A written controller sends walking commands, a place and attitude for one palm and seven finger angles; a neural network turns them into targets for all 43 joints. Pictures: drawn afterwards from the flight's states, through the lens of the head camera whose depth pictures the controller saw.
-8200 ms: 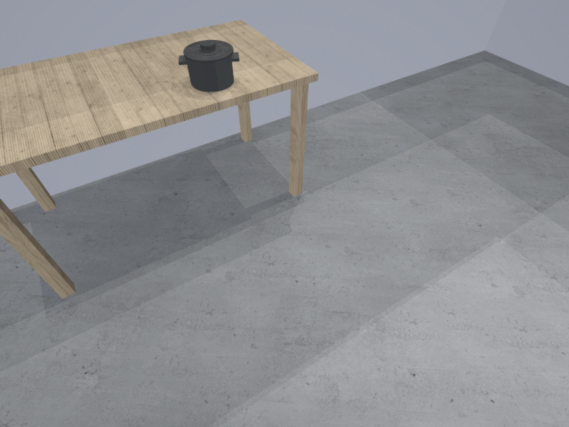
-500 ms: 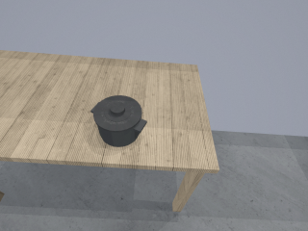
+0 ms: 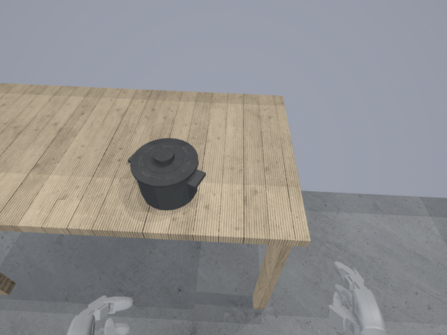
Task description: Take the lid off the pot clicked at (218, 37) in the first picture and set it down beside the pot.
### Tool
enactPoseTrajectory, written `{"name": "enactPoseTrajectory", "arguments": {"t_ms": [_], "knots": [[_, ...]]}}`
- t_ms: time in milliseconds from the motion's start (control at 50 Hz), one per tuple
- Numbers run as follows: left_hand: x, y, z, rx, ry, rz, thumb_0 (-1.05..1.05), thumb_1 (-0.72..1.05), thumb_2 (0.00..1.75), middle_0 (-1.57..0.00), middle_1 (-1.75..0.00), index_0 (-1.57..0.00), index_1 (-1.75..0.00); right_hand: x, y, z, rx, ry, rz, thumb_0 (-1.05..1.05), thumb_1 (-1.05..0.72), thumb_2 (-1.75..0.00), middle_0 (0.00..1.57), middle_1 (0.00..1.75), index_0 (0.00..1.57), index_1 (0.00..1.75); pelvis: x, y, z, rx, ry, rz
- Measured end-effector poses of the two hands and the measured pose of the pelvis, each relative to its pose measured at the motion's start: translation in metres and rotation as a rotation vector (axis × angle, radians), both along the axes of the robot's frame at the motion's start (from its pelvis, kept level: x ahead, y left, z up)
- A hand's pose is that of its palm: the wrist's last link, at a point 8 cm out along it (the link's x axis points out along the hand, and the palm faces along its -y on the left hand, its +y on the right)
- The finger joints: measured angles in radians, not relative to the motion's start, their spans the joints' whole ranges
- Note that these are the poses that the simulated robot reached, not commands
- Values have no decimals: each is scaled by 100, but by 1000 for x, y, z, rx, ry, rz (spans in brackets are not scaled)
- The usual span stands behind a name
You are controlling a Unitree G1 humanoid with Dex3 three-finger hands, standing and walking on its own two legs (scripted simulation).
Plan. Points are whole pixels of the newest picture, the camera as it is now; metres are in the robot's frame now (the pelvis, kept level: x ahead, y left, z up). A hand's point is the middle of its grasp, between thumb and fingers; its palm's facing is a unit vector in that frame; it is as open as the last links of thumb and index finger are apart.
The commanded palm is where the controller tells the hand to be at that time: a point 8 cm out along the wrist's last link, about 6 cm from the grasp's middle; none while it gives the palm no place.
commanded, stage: lift the closed hand beside the body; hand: left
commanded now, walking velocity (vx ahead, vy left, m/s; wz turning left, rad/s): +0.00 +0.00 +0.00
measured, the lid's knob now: (163, 155) +0.51 +0.19 +0.01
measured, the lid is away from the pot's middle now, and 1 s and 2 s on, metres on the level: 0.00 0.00 0.00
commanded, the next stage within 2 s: raise the hand higher, near the body in 0.24 s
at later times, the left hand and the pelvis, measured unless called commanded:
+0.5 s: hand (111, 329) +0.14 +0.21 -0.06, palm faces +0.24 -0.90 -0.36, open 3.1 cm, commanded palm +0.10 +0.25 -0.01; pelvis +0.03 -0.02 +0.00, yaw +1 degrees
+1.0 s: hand (91, 282) +0.18 +0.22 +0.05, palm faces +0.30 -0.87 -0.39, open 3.1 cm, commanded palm +0.14 +0.26 +0.09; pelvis +0.04 -0.01 +0.01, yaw +1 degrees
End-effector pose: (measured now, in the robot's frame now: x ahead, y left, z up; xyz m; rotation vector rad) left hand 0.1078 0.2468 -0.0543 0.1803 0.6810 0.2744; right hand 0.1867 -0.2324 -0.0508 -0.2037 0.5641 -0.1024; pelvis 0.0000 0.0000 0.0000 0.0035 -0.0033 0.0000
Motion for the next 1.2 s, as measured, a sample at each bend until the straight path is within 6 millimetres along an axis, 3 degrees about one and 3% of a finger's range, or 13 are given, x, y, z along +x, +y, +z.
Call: {"name": "enactPoseTrajectory", "arguments": {"t_ms": [80, 160, 260, 400, 540, 700, 900, 1060, 1200], "knots": [[-13, 2, 1, 17, 12, 48, 1, 90, 89, -84, -100, -84, -99, 19, -4, 7, -34, -28, 38, 1, -91, -90, 20, 30, 20, 30, 0, -9, -1, -4, 14, 15], [-20, 3, 0, 36, 39, 77, 1, 90, 89, -101, -119, -101, -118, 24, -6, -1, -40, 1, 55, 1, -91, -90, 20, 30, 20, 30, 3, -15, -3, -5, 28, 28], [-17, 2, 2, 55, 59, 86, 1, 90, 89, -117, -137, -117, -136, 13, -6, -21, -22, 83, 48, 1, -91, -90, 20, 30, 20, 30, 10, -20, -4, -2, 41, 30], [-4, 0, 8, 81, 70, 68, 1, 90, 89, -126, -147, -126, -146, -8, -9, -44, 6, 188, 7, 1, -91, -90, 20, 30, 20, 30, 20, -23, -6, 5, 53, 22], [12, 4, 36, 128, -15, 47, 1, 90, 89, -128, -150, -129, -149, -8, -15, -47, 15, 194, -39, 2, -91, -90, 20, 30, 20, 30, 29, -22, -4, 7, 46, 11], [22, 6, 69, 165, -120, 22, 1, 90, 89, -129, -150, -129, -149, 20, -11, -32, 14, 110, -39, 2, -91, -90, 20, 30, 20, 30, 37, -19, 0, 5, 28, 8], [35, 10, 111, 208, -280, 5, 1, 89, 89, -129, -150, -130, -149, 49, 12, -14, 33, 29, 32, 1, -91, -90, 20, 30, 20, 30, 41, -12, 4, 2, 1, 13], [45, 17, 143, 258, -393, -14, 1, 89, 89, -130, -150, -130, -149, 48, 28, -15, 54, 40, 75, 1, -91, -90, 20, 30, 20, 30, 39, -9, 7, -1, -18, 15], [53, 19, 174, 314, -502, -42, 1, 89, 89, -130, -150, -130, -149, 36, 30, -20, 64, 69, 78, 1, -91, -90, 20, 30, 20, 30, 36, -7, 8, -1, -30, 12]]}}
